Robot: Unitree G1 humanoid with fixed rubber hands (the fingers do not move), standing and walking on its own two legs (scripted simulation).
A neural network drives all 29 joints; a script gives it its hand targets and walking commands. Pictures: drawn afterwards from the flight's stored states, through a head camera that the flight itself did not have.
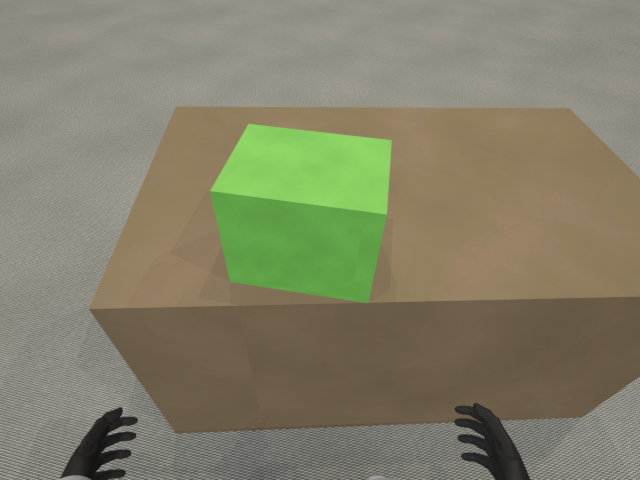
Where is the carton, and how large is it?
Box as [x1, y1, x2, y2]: [210, 124, 391, 302]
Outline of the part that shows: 248,124 210,190 230,281 367,302 386,215 391,140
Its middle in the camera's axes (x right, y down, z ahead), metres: -0.02 -0.04 +0.69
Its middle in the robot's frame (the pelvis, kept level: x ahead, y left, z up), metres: +0.56 +0.00 +0.01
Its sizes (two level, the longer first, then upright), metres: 0.253 0.191 0.213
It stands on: a pedestal, 0.64 m high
